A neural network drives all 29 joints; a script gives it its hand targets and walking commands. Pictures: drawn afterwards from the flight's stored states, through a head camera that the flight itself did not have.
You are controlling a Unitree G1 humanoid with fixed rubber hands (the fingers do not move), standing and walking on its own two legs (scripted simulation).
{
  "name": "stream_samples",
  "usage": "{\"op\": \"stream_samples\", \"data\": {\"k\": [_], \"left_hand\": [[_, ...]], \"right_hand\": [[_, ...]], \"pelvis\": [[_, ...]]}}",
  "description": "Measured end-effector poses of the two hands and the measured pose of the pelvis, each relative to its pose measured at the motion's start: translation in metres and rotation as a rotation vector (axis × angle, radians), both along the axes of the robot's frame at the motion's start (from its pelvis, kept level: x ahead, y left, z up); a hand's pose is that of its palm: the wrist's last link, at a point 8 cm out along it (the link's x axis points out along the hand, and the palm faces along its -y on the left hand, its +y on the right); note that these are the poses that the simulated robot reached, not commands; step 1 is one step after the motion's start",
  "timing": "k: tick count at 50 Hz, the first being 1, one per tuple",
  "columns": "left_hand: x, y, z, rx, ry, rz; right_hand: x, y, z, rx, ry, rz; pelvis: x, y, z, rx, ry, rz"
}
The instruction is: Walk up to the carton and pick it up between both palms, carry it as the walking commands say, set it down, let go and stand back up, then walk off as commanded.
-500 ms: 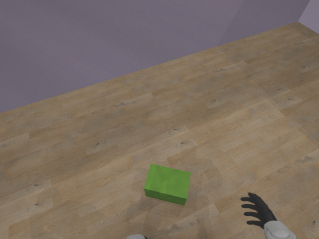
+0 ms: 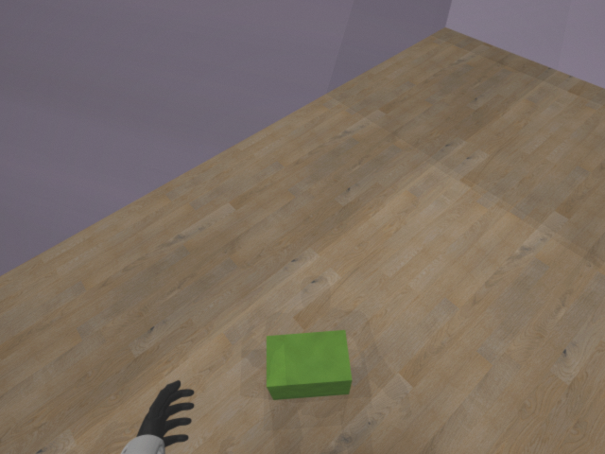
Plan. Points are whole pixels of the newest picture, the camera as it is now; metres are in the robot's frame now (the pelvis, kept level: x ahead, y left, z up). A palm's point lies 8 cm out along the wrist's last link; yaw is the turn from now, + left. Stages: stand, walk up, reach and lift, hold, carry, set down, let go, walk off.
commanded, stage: walk up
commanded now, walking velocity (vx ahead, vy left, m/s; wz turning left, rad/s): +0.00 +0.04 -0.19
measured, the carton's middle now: (308, 365) +0.43 +0.01 -0.69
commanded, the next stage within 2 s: stand in 1.22 s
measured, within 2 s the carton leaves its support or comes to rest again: neither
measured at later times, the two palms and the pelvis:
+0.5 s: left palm out of the picture +0.05 +0.28 -0.14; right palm (473, 430) +0.15 -0.21 -0.11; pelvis +0.04 +0.03 +0.00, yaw -2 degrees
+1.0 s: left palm out of the picture +0.10 +0.24 -0.13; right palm out of the picture +0.02 -0.20 -0.13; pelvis +0.04 +0.02 +0.01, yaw -2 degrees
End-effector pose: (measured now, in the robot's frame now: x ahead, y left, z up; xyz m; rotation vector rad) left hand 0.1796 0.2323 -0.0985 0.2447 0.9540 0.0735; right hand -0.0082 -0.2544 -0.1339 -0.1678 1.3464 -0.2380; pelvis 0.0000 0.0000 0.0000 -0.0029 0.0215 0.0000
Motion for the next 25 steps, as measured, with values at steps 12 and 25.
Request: {"op": "stream_samples", "data": {"k": [12, 25], "left_hand": [[-0.138, 0.020, -0.011, 0.050, 0.301, 0.174], [-0.132, 0.049, -0.041, -0.009, 0.369, 0.180]], "right_hand": [[0.077, -0.006, 0.013, 0.023, -0.143, 0.064], [0.155, 0.045, 0.027, -0.028, -0.261, 0.114]], "pelvis": [[0.022, -0.003, 0.013, 0.029, -0.025, -0.026], [0.037, 0.034, 0.004, -0.021, -0.029, -0.038]]}}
